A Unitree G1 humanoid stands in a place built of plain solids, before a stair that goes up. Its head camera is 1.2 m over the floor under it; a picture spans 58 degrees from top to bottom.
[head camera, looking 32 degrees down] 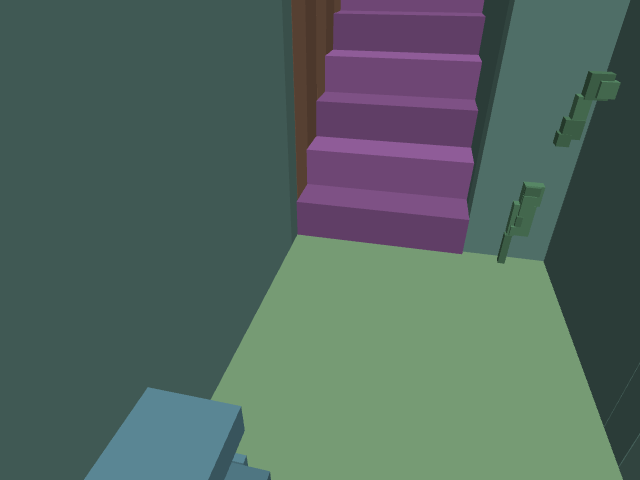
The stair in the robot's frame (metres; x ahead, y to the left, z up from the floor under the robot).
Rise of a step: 0.20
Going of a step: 0.22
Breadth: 0.85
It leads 13 degrees to the right of straight ahead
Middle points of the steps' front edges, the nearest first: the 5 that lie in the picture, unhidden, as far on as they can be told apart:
1.88 -0.29 0.20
2.10 -0.34 0.39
2.32 -0.39 0.59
2.53 -0.44 0.79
2.75 -0.49 0.98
